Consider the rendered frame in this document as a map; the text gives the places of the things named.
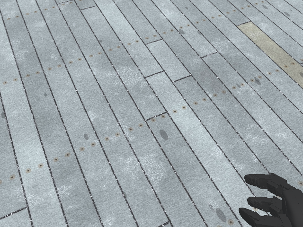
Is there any right robot hand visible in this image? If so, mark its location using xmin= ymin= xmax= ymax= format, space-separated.
xmin=239 ymin=173 xmax=303 ymax=227

